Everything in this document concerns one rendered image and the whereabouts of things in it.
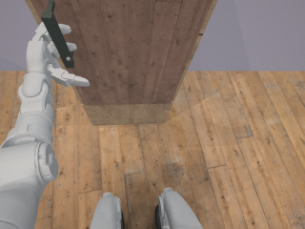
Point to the robot left forearm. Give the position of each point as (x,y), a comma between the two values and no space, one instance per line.
(35,119)

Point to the robot right thigh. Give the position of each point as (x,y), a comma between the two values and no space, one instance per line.
(177,210)

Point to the cupboard door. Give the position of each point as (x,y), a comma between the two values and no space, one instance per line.
(131,51)

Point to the left robot upper arm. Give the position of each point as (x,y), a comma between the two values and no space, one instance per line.
(25,171)

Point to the left robot hand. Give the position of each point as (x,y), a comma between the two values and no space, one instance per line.
(39,56)

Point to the right robot shin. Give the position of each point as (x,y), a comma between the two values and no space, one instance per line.
(165,222)

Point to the handle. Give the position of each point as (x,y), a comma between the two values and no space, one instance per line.
(56,35)

